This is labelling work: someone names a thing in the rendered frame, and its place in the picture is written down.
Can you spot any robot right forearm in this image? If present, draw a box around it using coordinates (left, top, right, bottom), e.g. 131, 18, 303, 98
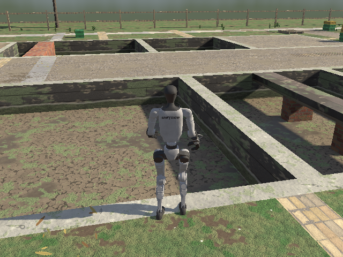
191, 130, 199, 145

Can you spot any robot left hand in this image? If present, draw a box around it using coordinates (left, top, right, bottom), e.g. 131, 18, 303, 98
148, 130, 160, 138

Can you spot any left robot upper arm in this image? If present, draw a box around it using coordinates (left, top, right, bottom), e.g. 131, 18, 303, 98
147, 108, 160, 135

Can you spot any right robot upper arm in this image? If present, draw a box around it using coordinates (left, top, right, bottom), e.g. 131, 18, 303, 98
182, 108, 196, 138

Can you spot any robot right thigh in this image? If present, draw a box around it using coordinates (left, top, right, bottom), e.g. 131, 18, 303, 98
178, 149, 190, 182

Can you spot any robot right foot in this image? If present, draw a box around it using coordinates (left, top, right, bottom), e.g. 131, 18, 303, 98
179, 202, 187, 215

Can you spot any robot right hand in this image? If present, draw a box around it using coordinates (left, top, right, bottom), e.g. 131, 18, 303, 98
188, 141, 200, 150

